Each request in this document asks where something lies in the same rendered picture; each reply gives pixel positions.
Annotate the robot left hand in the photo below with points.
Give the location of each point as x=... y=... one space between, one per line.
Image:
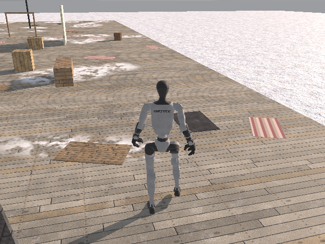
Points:
x=138 y=140

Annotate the robot right upper arm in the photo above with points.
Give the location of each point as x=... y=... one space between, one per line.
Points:
x=181 y=116

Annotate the robot left foot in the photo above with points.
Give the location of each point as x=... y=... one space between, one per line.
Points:
x=151 y=209

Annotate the left robot forearm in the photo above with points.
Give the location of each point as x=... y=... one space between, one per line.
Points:
x=137 y=132

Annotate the robot left upper arm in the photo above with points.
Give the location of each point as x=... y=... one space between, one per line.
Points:
x=143 y=115

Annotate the humanoid robot head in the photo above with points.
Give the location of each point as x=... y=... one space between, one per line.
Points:
x=162 y=89

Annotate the robot right hand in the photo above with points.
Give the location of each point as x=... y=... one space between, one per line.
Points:
x=191 y=147

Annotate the right robot forearm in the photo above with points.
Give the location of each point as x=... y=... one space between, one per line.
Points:
x=188 y=136

